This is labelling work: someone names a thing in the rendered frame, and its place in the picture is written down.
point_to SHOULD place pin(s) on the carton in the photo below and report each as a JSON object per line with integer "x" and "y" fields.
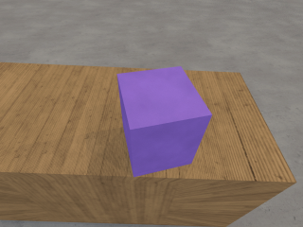
{"x": 164, "y": 118}

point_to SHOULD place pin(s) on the pedestal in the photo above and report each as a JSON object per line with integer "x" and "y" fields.
{"x": 64, "y": 155}

